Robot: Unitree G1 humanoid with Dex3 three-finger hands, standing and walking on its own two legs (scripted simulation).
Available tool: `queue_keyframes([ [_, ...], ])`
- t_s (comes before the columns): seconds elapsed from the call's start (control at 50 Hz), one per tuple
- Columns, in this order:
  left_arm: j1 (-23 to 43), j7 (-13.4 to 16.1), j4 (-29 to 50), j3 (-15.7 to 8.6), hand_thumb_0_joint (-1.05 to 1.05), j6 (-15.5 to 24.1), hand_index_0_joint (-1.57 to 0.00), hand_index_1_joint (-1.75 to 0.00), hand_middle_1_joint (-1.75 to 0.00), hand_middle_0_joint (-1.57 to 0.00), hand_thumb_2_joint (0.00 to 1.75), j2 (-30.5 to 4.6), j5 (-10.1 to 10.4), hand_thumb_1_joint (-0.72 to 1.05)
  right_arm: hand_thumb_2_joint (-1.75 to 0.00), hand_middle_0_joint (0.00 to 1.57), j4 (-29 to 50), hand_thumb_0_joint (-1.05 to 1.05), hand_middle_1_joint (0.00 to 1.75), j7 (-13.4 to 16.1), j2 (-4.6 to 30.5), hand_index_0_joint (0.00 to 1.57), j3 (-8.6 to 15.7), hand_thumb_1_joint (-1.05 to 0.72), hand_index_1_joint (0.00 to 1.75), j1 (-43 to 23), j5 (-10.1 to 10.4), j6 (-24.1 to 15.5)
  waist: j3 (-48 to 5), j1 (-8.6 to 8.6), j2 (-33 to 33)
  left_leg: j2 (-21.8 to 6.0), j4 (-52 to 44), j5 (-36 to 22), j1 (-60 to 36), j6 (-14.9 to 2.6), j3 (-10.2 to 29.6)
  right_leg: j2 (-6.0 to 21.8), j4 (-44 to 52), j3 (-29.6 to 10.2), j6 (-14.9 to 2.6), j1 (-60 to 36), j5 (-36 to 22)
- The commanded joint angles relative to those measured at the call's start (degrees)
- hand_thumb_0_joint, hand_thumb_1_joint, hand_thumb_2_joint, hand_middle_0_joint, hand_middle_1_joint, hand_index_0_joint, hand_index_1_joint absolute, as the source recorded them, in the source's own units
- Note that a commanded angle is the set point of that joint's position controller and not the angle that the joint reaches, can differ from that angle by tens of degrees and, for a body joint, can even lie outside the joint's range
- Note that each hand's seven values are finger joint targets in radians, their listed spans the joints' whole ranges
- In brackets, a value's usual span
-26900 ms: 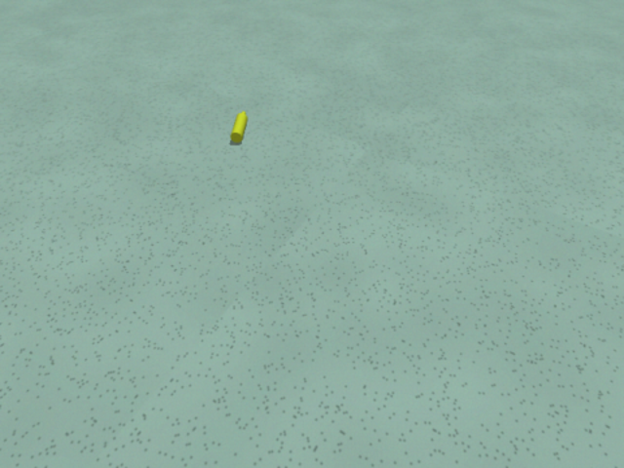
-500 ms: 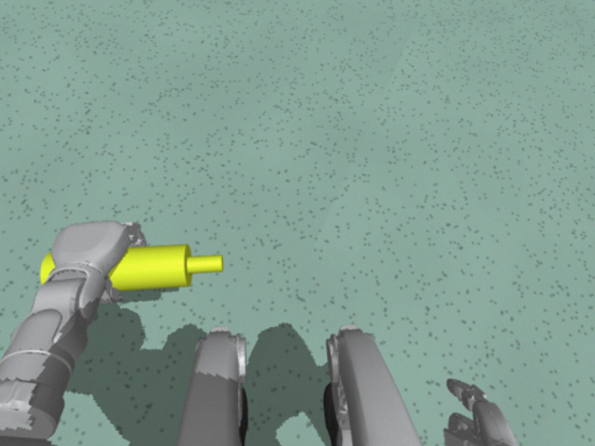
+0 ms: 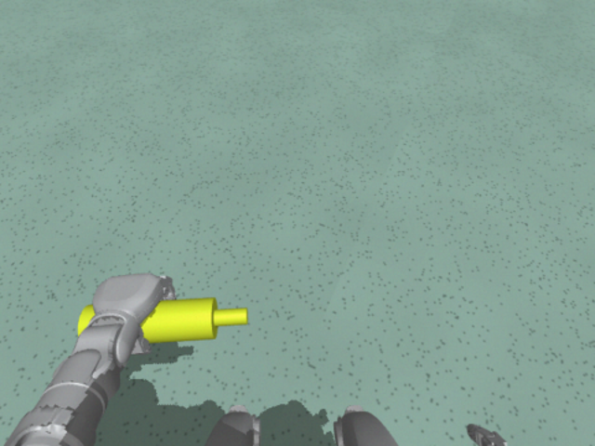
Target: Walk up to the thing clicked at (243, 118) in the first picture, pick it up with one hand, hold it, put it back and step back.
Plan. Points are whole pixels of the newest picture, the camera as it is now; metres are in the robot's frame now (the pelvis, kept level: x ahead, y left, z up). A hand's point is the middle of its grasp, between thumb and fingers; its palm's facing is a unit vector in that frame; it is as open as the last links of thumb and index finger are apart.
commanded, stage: lift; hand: left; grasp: from above
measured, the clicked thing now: (169, 320) +0.33 +0.20 -0.11
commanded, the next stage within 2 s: hold in 0.28 s
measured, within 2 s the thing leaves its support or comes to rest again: neither
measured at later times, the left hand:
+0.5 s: hand (133, 290) +0.34 +0.23 -0.01, palm faces -0.45 -0.05 -0.89, open 9.3 cm
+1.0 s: hand (129, 276) +0.35 +0.22 +0.03, palm faces -0.45 -0.04 -0.89, open 9.3 cm
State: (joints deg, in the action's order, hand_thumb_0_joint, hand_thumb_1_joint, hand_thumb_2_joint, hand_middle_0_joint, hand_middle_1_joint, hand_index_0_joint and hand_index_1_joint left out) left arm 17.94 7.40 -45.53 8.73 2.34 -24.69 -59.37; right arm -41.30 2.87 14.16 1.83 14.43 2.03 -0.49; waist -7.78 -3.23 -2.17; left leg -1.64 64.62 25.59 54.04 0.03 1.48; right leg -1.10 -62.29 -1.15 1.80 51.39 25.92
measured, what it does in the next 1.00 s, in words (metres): rises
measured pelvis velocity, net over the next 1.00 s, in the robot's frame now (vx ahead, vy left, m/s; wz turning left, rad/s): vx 0.04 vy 0.00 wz -0.01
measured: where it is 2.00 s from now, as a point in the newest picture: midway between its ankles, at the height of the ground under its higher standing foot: outside the picture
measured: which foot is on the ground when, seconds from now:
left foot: down 0.00-1.00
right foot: down 0.00-1.00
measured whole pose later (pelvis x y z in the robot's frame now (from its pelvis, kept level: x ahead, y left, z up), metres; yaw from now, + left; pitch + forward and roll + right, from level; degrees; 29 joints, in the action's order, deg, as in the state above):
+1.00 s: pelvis +0.04 +0.00 +0.07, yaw -1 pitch +5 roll +0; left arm 14.9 -0.2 -38.6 11.9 0.5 -23.1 -58.0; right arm -39.1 2.7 14.6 2.3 13.1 3.1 3.0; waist -3.4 -0.5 -2.3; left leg -0.8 36.2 17.3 23.7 -0.1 -1.2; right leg 0.3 -35.6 -3.3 1.7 22.6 17.9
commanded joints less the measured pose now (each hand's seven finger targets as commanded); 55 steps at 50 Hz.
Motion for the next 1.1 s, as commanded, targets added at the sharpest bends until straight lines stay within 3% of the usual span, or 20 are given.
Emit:
queue_keyframes([
  [0.0,17.5,3.3,10.2,-4.8,0.00,-0.9,-1.08,-0.65,-0.65,-1.08,0.77,-11.8,0.7,0.72,-0.90,0.20,5.5,0.00,0.30,0.3,8.1,0.20,3.0,-0.91,0.30,0.2,0.1,-2.2,-16.1,0.44,-2.6,1.9,-15.1,-5.7,-19.1,-0.36,-0.8,-1.7,14.5,1.1,-2.68,-11.0,-6.2],
  [0.06,16.4,3.0,9.2,-4.1,0.00,-1.4,-1.08,-0.63,-0.63,-1.08,0.77,-11.0,1.1,0.71,-0.90,0.20,5.5,0.00,0.30,0.3,8.0,0.20,3.0,-0.91,0.30,0.2,0.2,-2.2,-15.2,0.24,-1.1,1.9,-17.2,-7.9,-21.2,-0.38,-0.8,-1.6,16.7,0.9,-2.54,-13.8,-8.3],
  [0.08,16.2,3.0,9.1,-4.8,0.00,-1.6,-1.08,-0.62,-0.62,-1.08,0.75,-11.8,1.2,0.72,-0.90,0.20,5.5,0.00,0.30,0.3,8.2,0.20,3.1,-0.90,0.30,0.4,0.3,-2.1,-15.0,0.63,-0.6,1.9,-18.0,-8.5,-22.3,-0.37,-0.9,-1.6,17.5,1.0,-2.50,-14.9,-8.8],
  [0.12,18.3,2.7,10.3,-2.7,0.00,-1.7,-1.07,-0.63,-0.63,-1.07,0.76,-9.6,1.4,0.69,-0.90,0.20,5.5,0.00,0.30,0.3,8.0,0.20,3.0,-0.91,0.30,0.5,0.3,-2.1,-15.0,0.09,-1.9,1.8,-19.6,-9.6,-24.6,-0.14,-0.8,-1.5,18.4,1.0,-2.65,-15.3,-9.9],
  [0.16,16.0,2.6,9.3,-3.3,0.00,-2.2,-1.06,-0.62,-0.62,-1.06,0.73,-9.6,1.7,0.69,-0.90,0.20,5.3,0.00,0.30,0.3,8.1,0.20,3.1,-0.90,0.30,0.7,0.3,-2.0,-15.2,0.44,-1.1,1.6,-20.8,-12.4,-26.9,0.10,-0.6,-1.6,19.2,1.1,-2.70,-17.0,-11.8],
  [0.24,17.4,1.9,10.1,-2.5,0.00,-2.3,-1.05,-0.62,-0.62,-1.05,0.75,-9.3,2.1,0.67,-0.90,0.20,5.2,0.00,0.30,0.4,8.0,0.20,3.1,-0.90,0.30,0.5,0.3,-1.8,-13.3,0.03,-0.7,1.9,-22.7,-14.3,-28.7,-0.09,-1.0,-1.4,22.1,0.6,-2.39,-19.7,-13.9],
  [0.3,18.2,1.6,10.7,-2.9,0.00,-2.1,-1.08,-0.63,-0.63,-1.08,0.78,-10.2,2.0,0.70,-0.90,0.20,5.5,0.00,0.30,0.4,8.1,0.20,3.1,-0.90,0.30,0.0,0.4,-1.6,-13.4,0.66,-0.1,2.1,-24.1,-15.6,-30.5,-0.24,-1.4,-1.3,23.9,0.3,-2.26,-22.2,-15.1],
  [0.34,16.7,1.1,10.0,-2.0,0.00,-2.2,-1.06,-0.63,-0.63,-1.06,0.78,-8.6,2.2,0.68,-0.90,0.20,5.6,0.00,0.30,0.2,8.0,0.20,3.0,-0.90,0.30,-0.1,0.3,-1.5,-12.4,0.52,-0.3,2.1,-25.2,-16.1,-31.3,0.00,-1.2,-1.3,24.3,0.5,-2.38,-22.8,-15.2],
  [0.46,17.4,-0.3,11.3,-2.0,0.00,-1.8,-1.07,-0.62,-0.62,-1.06,0.74,-9.6,0.9,0.70,-0.90,0.20,6.0,0.00,0.30,0.2,8.2,0.20,3.3,-0.90,0.30,-0.9,0.6,-0.9,-11.7,0.99,-0.4,2.2,-27.4,-19.1,-34.3,0.01,-1.6,-1.4,26.4,0.3,-2.46,-25.4,-17.7],
  [0.52,17.6,-0.9,13.0,-2.2,0.00,-1.9,-1.07,-0.62,-0.63,-1.05,0.74,-9.6,1.5,0.71,-0.90,0.20,6.2,0.00,0.30,0.2,8.2,0.20,3.4,-0.90,0.30,-1.0,0.7,-0.6,-13.7,1.37,-0.2,2.3,-27.8,-22.2,-36.2,-0.05,-1.9,-1.4,26.9,0.0,-2.34,-27.9,-20.8],
  [0.58,16.2,-2.0,12.0,-1.8,0.00,-2.0,-1.06,-0.61,-0.62,-1.05,0.74,-9.0,1.7,0.70,-0.90,0.20,6.4,0.00,0.30,0.1,8.2,0.20,3.4,-0.90,0.30,-1.4,0.8,-0.4,-11.2,0.91,0.8,2.0,-28.7,-23.2,-36.6,-0.06,-1.8,-1.6,27.5,0.3,-2.41,-27.5,-21.3],
  [0.7,14.9,-3.6,14.8,-2.6,0.00,-1.8,-1.08,-0.61,-0.62,-1.06,0.75,-9.9,1.6,0.72,-0.90,0.20,7.7,0.00,0.30,0.1,8.1,0.20,3.3,-0.89,0.30,-2.4,1.0,0.3,-12.1,2.32,0.6,2.4,-29.6,-25.2,-37.8,-0.32,-2.4,-1.4,28.5,-0.2,-2.17,-30.8,-23.7],
  [0.76,16.4,-4.6,17.2,-2.1,0.00,-1.5,-1.08,-0.60,-0.61,-1.06,0.73,-9.8,1.9,0.73,-0.90,0.20,7.9,0.00,0.30,0.2,8.4,0.20,3.5,-0.89,0.30,-2.3,1.1,0.5,-12.1,1.57,0.1,2.3,-30.2,-26.1,-39.3,-0.41,-2.7,-1.4,29.0,-0.1,-2.22,-31.2,-24.2],
  [0.98,15.5,-5.4,18.9,-3.0,0.00,-1.7,-1.09,-0.62,-0.63,-1.08,0.76,-10.3,1.9,0.75,-0.90,0.20,9.4,0.00,0.30,0.3,8.4,0.20,3.1,-0.89,0.30,-4.6,1.3,1.2,-9.8,2.93,-0.2,2.3,-33.5,-22.7,-40.4,-0.46,-2.7,-1.3,31.8,0.0,-2.35,-32.8,-20.8],
  [1.02,15.6,-5.8,18.7,-1.8,0.00,-2.0,-1.08,-0.60,-0.61,-1.07,0.75,-9.4,1.7,0.72,-0.90,0.20,9.5,0.00,0.30,0.3,8.0,0.20,2.9,-0.90,0.30,-4.7,1.3,1.3,-9.5,2.39,1.1,2.2,-33.5,-23.4,-40.9,-0.74,-2.9,-1.2,32.1,-0.1,-2.13,-33.1,-21.9],
  [1.08,15.4,-6.1,20.0,-2.7,0.00,-1.7,-1.07,-0.62,-0.63,-1.06,0.76,-10.2,2.3,0.72,-0.90,0.20,9.8,0.00,0.30,0.5,8.2,0.20,2.9,-0.90,0.30,-5.2,1.5,1.3,-9.8,2.84,0.8,2.5,-34.0,-23.4,-41.6,-0.77,-3.2,-1.1,32.7,-0.2,-2.05,-33.7,-21.9],
])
